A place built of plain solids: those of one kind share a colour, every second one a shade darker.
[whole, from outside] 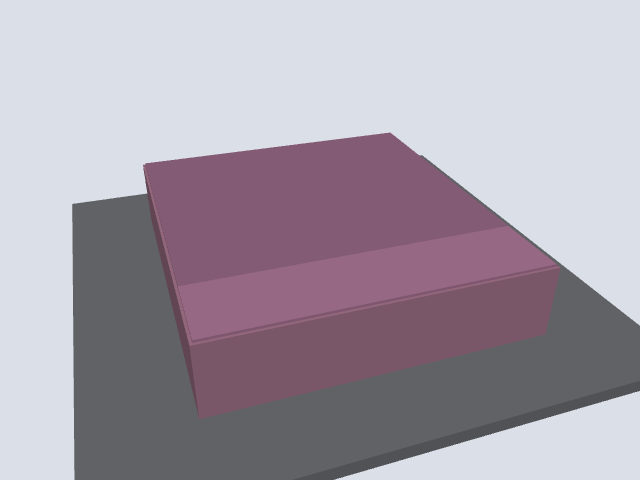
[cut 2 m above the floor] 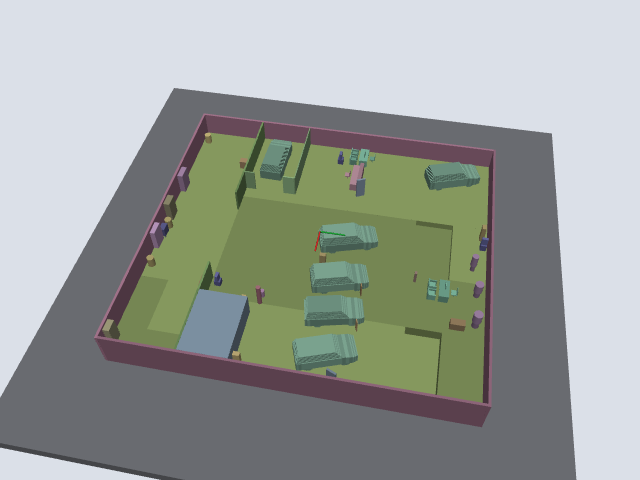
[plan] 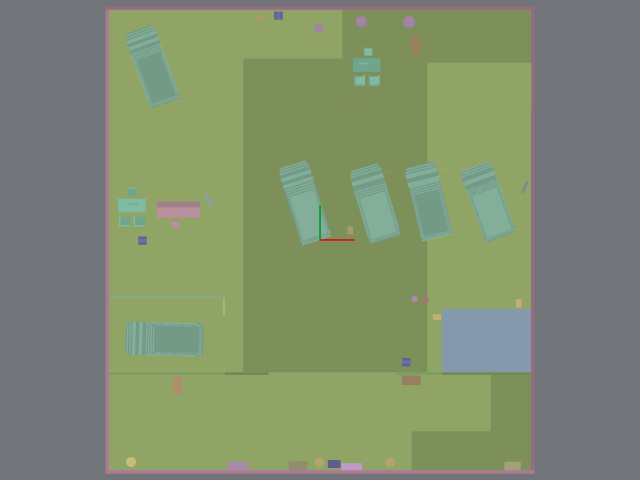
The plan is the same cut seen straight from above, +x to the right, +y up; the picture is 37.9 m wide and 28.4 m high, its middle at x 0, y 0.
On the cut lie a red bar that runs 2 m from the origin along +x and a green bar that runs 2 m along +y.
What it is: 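A car dealer's showroom with its handover bay and the front of its workshop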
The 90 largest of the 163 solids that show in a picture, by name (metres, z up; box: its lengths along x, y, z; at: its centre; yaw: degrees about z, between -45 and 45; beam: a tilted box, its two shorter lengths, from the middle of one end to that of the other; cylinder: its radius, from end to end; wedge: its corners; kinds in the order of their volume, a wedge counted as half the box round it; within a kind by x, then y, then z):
{
 "floor_1": {"box": [7.95, 21.45, 1.23], "at": [-8.52, 2.9, 0.57]},
 "floor_2": {"box": [17.92, 5.81, 1.07], "at": [-3.53, -10.72, 0.49]},
 "floor_3": {"box": [5.88, 15.42, 1.23], "at": [-1.61, -0.11, 0.57]},
 "floor_4": {"box": [5.88, 3.16, 0.66], "at": [-1.61, 9.17, 0.28]},
 "floor_5": {"box": [5.88, 2.89, 1.23], "at": [-1.61, 12.18, 0.57]},
 "floor_6": {"box": [5.04, 21.45, 1.23], "at": [3.83, 2.9, 0.57]},
 "floor_7": {"box": [4.69, 2.31, 1.07], "at": [7.77, -12.47, 0.49]},
 "floor_8": {"box": [4.69, 1.03, 1.07], "at": [7.77, -10.81, 0.49]},
 "floor_9": {"box": [4.69, 2.49, 1.07], "at": [7.77, -9.06, 0.49]},
 "floor_10": {"box": [6.15, 15.59, 1.23], "at": [9.42, -0.03, 0.57]},
 "floor_11": {"box": [6.16, 2.74, 0.29], "at": [9.42, 9.13, 0.1]},
 "floor_12": {"box": [6.15, 3.13, 1.23], "at": [9.42, 12.06, 0.57]},
 "floor_13": {"box": [2.38, 5.81, 1.07], "at": [11.3, -10.72, 0.49]},
 "roof_1": {"box": [24.98, 5.8, 1.07], "at": [0.0, -10.72, 5.47]},
 "roof_2": {"box": [24.98, 21.45, 0.2], "at": [0.0, 2.9, 5.9]},
 "wall_1": {"box": [0.2, 27.25, 5.85], "at": [-12.59, 0.0, 2.88]},
 "wall_2": {"box": [25.38, 0.2, 5.85], "at": [0.0, -13.72, 2.88]},
 "wall_3": {"box": [25.38, 0.2, 5.85], "at": [0.0, 13.72, 2.88]},
 "wall_4": {"box": [0.2, 27.25, 5.85], "at": [12.59, 0.0, 2.88]},
 "block_1": {"box": [5.28, 3.74, 3.06], "at": [9.85, -5.95, 2.71]},
 "car_1": {"box": [0.21, 1.97, 0.91], "at": [-10.41, -5.83, 1.83], "yaw": -1.4},
 "car_2": {"box": [1.87, 3.06, 0.89], "at": [-9.79, 9.89, 1.82], "yaw": 19.9},
 "car_3": {"box": [1.76, 3.37, 0.08], "at": [-9.74, 9.74, 2.29], "yaw": 19.9},
 "car_4": {"box": [1.72, 3.28, 0.08], "at": [-9.73, 9.72, 2.37], "yaw": 19.9},
 "car_5": {"box": [1.64, 3.11, 0.08], "at": [-9.72, 9.68, 2.51], "yaw": 19.9},
 "car_6": {"box": [1.68, 3.2, 0.08], "at": [-9.72, 9.7, 2.44], "yaw": 19.9},
 "car_7": {"box": [1.59, 3.03, 0.08], "at": [-9.71, 9.66, 2.58], "yaw": 19.9},
 "car_8": {"box": [3.02, 1.97, 0.91], "at": [-8.8, -5.87, 1.83], "yaw": -1.4},
 "car_9": {"box": [3.33, 1.86, 0.09], "at": [-8.64, -5.87, 2.32], "yaw": -1.4},
 "car_10": {"box": [3.23, 1.82, 0.09], "at": [-8.62, -5.87, 2.4], "yaw": -1.4},
 "car_11": {"box": [3.14, 1.78, 0.09], "at": [-8.59, -5.87, 2.48], "yaw": -1.4},
 "car_12": {"box": [3.05, 1.74, 0.09], "at": [-8.57, -5.88, 2.56], "yaw": -1.4},
 "car_13": {"box": [2.95, 1.69, 0.09], "at": [-8.55, -5.88, 2.64], "yaw": -1.4},
 "car_14": {"box": [2.86, 1.65, 0.09], "at": [-8.53, -5.88, 2.73], "yaw": -1.4},
 "car_15": {"box": [2.76, 1.61, 0.09], "at": [-8.5, -5.88, 2.81], "yaw": -1.4},
 "car_16": {"box": [1.86, 3.12, 0.83], "at": [-0.78, 1.81, 1.8], "yaw": 17.5},
 "car_17": {"box": [1.75, 3.43, 0.1], "at": [-0.73, 1.65, 2.26], "yaw": 17.5},
 "car_18": {"box": [1.66, 3.22, 0.1], "at": [-0.72, 1.6, 2.44], "yaw": 17.5},
 "car_19": {"box": [1.71, 3.33, 0.1], "at": [-0.72, 1.63, 2.35], "yaw": 17.5},
 "car_20": {"box": [1.62, 3.11, 0.1], "at": [-0.71, 1.58, 2.53], "yaw": 17.5},
 "car_21": {"box": [1.58, 3.01, 0.1], "at": [-0.7, 1.56, 2.62], "yaw": 17.5},
 "car_22": {"box": [1.49, 2.8, 0.1], "at": [-0.69, 1.51, 2.8], "yaw": 17.5},
 "car_23": {"box": [1.54, 2.9, 0.1], "at": [-0.69, 1.53, 2.71], "yaw": 17.5},
 "car_24": {"box": [1.45, 2.69, 0.1], "at": [-0.68, 1.48, 2.89], "yaw": 17.5},
 "car_25": {"box": [1.93, 0.27, 0.78], "at": [2.75, 3.79, 1.79], "yaw": 16.7},
 "car_26": {"box": [1.93, 0.27, 0.81], "at": [2.82, 3.55, 1.8], "yaw": 16.7},
 "car_27": {"box": [1.93, 0.27, 0.85], "at": [2.9, 3.31, 1.82], "yaw": 16.7},
 "car_28": {"box": [1.93, 2.92, 0.85], "at": [3.35, 1.79, 1.82], "yaw": 16.7},
 "car_29": {"box": [1.77, 3.13, 0.09], "at": [3.4, 1.61, 2.38], "yaw": 16.7},
 "car_30": {"box": [1.82, 3.23, 0.09], "at": [3.4, 1.63, 2.29], "yaw": 16.7},
 "car_31": {"box": [1.73, 3.03, 0.09], "at": [3.41, 1.59, 2.46], "yaw": 16.7},
 "car_32": {"box": [1.65, 2.82, 0.09], "at": [3.42, 1.54, 2.64], "yaw": 16.7},
 "car_33": {"box": [1.69, 2.92, 0.09], "at": [3.42, 1.56, 2.55], "yaw": 16.7},
 "car_34": {"box": [1.6, 2.72, 0.09], "at": [3.43, 1.52, 2.72], "yaw": 16.7},
 "car_35": {"box": [1.56, 2.62, 0.09], "at": [3.44, 1.49, 2.81], "yaw": 16.7},
 "car_36": {"box": [1.9, 0.27, 0.77], "at": [6.01, 3.95, 1.78], "yaw": 13.6},
 "car_37": {"box": [1.9, 0.27, 0.81], "at": [6.07, 3.7, 1.79], "yaw": 13.6},
 "car_38": {"box": [1.9, 0.27, 0.85], "at": [6.13, 3.46, 1.81], "yaw": 13.6},
 "car_39": {"box": [1.9, 2.91, 0.85], "at": [6.5, 1.93, 1.81], "yaw": 13.6},
 "car_40": {"box": [1.79, 3.22, 0.09], "at": [6.54, 1.77, 2.27], "yaw": 13.6},
 "car_41": {"box": [1.7, 3.03, 0.09], "at": [6.55, 1.72, 2.44], "yaw": 13.6},
 "car_42": {"box": [1.75, 3.13, 0.09], "at": [6.55, 1.74, 2.36], "yaw": 13.6},
 "car_43": {"box": [1.66, 2.93, 0.09], "at": [6.56, 1.7, 2.52], "yaw": 13.6},
 "car_44": {"box": [1.58, 2.73, 0.09], "at": [6.57, 1.65, 2.69], "yaw": 13.6},
 "car_45": {"box": [1.62, 2.83, 0.09], "at": [6.57, 1.67, 2.61], "yaw": 13.6},
 "car_46": {"box": [1.53, 2.64, 0.09], "at": [6.58, 1.63, 2.77], "yaw": 13.6},
 "car_47": {"box": [1.95, 0.27, 0.82], "at": [9.34, 3.89, 1.8], "yaw": 20.1},
 "car_48": {"box": [1.95, 0.27, 0.86], "at": [9.43, 3.65, 1.82], "yaw": 20.1},
 "car_49": {"box": [1.95, 0.27, 0.9], "at": [9.52, 3.4, 1.84], "yaw": 20.1},
 "car_50": {"box": [1.95, 2.94, 0.9], "at": [10.06, 1.91, 1.84], "yaw": 20.1},
 "car_51": {"box": [1.84, 3.25, 0.08], "at": [10.12, 1.76, 2.32], "yaw": 20.1},
 "car_52": {"box": [1.75, 3.08, 0.08], "at": [10.13, 1.72, 2.47], "yaw": 20.1},
 "car_53": {"box": [1.8, 3.16, 0.08], "at": [10.13, 1.74, 2.4], "yaw": 20.1},
 "car_54": {"box": [1.71, 2.99, 0.08], "at": [10.14, 1.7, 2.54], "yaw": 20.1},
 "car_55": {"box": [1.67, 2.9, 0.08], "at": [10.15, 1.68, 2.61], "yaw": 20.1},
 "part_1": {"box": [6.86, 0.16, 3.91], "at": [-9.06, -7.91, 2.98]},
 "part_2": {"box": [2.59, 0.16, 3.91], "at": [-4.33, -7.91, 2.98]},
 "part_3": {"box": [2.66, 0.16, 3.91], "at": [5.88, -7.91, 2.98]},
 "part_4": {"box": [5.28, 0.16, 3.91], "at": [9.85, -7.91, 2.98]},
 "counter_1": {"box": [2.56, 0.6, 0.74], "at": [-8.38, 1.62, 1.55]},
 "counter_2": {"box": [2.56, 0.35, 1.1], "at": [-8.38, 2.1, 1.73]},
 "cupboard_1": {"box": [1.11, 0.54, 1.95], "at": [-1.3, -13.36, 2.0]},
 "cupboard_2": {"box": [0.96, 0.51, 1.95], "at": [11.39, -13.37, 2.0]},
 "tyres_1": {"box": [1.2, 0.49, 1.9], "at": [-4.85, -13.38, 1.97]},
 "tyres_2": {"box": [1.21, 0.42, 1.9], "at": [1.88, -13.41, 1.97]},
 "screen_1": {"box": [6.86, 0.1, 2.74], "at": [-9.06, -3.36, 2.55]},
 "boards_1": {"box": [0.56, 1.12, 0.81], "at": [-8.43, -8.58, 1.43]},
 "boards_2": {"box": [1.12, 0.56, 0.68], "at": [5.41, -8.3, 1.36]},
 "boards_3": {"box": [0.56, 1.12, 0.73], "at": [5.66, 11.54, 1.55]},
 "column_1": {"cylinder": 0.18, "from": [6.24, -3.55, 1.18], "to": [6.24, -3.55, 5.8]}
}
